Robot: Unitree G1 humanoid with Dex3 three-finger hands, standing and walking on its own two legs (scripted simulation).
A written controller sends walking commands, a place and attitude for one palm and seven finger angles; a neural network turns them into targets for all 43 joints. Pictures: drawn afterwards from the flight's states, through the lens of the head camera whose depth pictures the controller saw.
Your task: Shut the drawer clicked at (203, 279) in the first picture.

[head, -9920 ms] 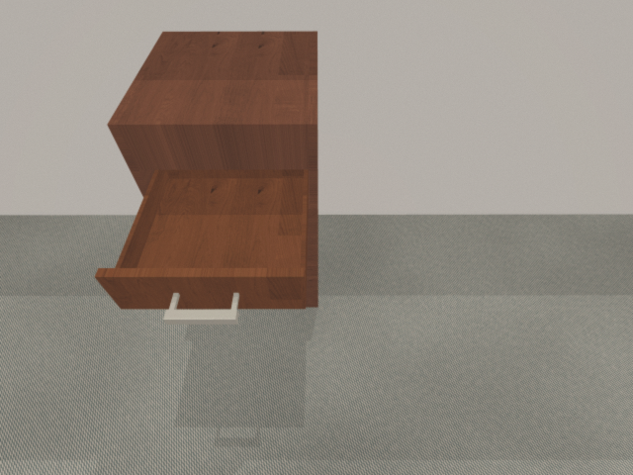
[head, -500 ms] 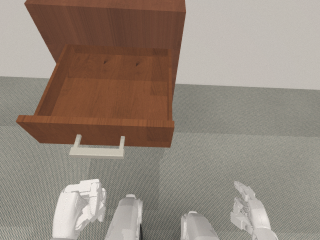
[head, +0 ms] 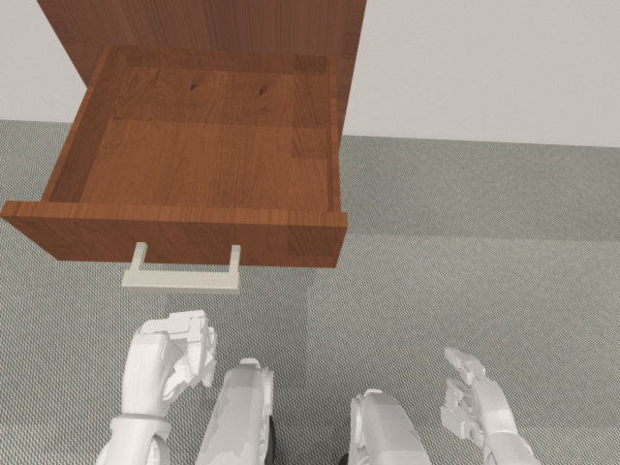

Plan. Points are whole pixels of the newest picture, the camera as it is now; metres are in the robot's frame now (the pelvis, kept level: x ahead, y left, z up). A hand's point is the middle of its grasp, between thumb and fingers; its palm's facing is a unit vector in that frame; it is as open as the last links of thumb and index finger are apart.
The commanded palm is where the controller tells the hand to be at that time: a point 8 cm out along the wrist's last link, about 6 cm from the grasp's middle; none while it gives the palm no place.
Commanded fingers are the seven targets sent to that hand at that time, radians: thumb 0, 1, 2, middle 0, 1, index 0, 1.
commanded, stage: bring the fist close to the handle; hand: left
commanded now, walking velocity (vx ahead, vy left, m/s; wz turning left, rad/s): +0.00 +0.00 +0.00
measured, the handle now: (185, 267) +0.35 +0.19 +0.01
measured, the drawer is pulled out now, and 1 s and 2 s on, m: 0.29 0.28 0.15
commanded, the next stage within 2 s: push the drawer shut in 0.32 s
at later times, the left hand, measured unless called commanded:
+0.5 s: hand (217, 355) +0.24 +0.13 +0.02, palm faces +0.05 -1.00 -0.02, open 3.3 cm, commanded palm +0.22 +0.17 +0.01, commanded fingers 0.00 0.90 0.90 -1.40 -1.60 -1.40 -1.60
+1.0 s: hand (223, 312) +0.29 +0.13 +0.01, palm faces +0.02 -1.00 -0.05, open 3.0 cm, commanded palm +0.29 +0.18 +0.01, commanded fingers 0.00 0.90 0.90 -1.40 -1.60 -1.40 -1.60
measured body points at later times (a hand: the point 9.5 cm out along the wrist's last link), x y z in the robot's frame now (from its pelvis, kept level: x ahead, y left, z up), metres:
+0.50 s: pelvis +0.00 -0.01 +0.00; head +0.12 +0.01 +0.43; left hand +0.23 +0.18 +0.03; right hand +0.22 -0.23 -0.09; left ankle +0.07 +0.10 -0.55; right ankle +0.00 -0.12 -0.55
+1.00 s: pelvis +0.00 -0.02 +0.00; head +0.13 +0.00 +0.43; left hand +0.28 +0.18 +0.02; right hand +0.18 -0.26 -0.11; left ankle +0.07 +0.10 -0.55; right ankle +0.00 -0.12 -0.55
